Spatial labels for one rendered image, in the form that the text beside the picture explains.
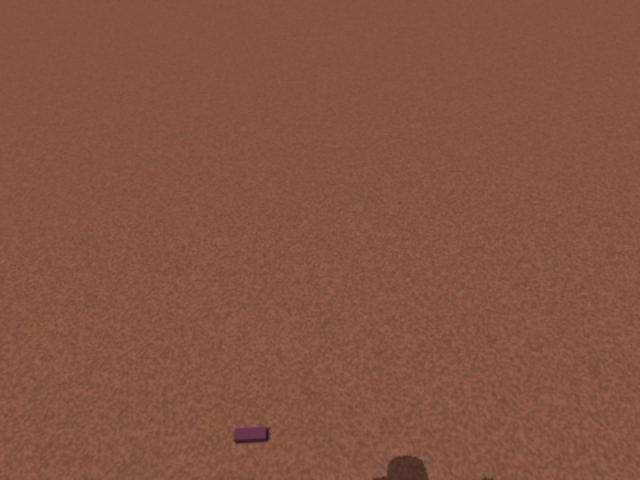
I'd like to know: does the small box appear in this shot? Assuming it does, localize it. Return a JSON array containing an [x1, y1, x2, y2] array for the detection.
[[233, 427, 268, 444]]

